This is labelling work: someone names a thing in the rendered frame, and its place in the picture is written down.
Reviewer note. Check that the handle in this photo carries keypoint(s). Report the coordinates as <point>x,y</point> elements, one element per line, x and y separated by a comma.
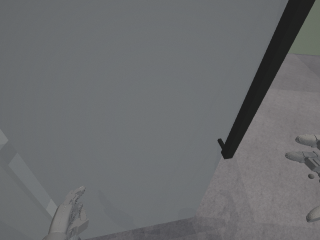
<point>286,31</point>

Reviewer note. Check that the fridge door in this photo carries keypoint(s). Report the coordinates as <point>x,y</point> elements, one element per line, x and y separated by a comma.
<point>128,98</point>

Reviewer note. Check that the robot left hand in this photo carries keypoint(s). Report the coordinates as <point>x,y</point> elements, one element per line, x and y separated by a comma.
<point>63,219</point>

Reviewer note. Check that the robot right hand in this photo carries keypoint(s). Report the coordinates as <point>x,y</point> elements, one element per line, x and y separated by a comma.
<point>312,160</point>

